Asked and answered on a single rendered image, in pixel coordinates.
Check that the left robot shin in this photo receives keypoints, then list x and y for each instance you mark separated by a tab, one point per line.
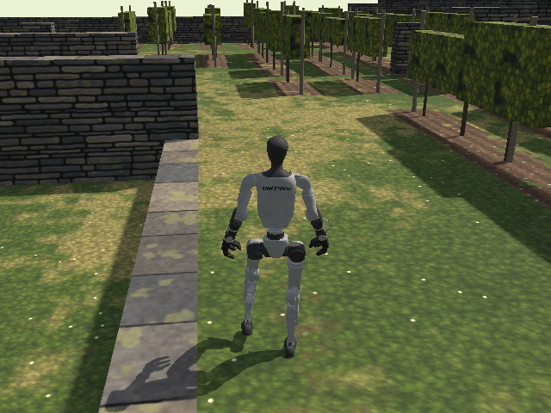
249	296

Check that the robot left forearm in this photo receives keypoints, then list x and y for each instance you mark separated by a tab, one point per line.
233	228

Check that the robot right foot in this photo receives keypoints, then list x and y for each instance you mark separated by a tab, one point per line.
289	351

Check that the robot right forearm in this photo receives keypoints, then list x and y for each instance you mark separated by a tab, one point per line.
319	228

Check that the robot right upper arm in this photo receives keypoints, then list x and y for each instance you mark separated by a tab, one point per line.
308	196

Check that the robot left upper arm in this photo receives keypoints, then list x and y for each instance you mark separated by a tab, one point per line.
244	196

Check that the left robot hand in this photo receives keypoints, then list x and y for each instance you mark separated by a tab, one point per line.
231	246

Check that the right robot hand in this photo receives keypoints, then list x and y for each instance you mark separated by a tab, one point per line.
316	243

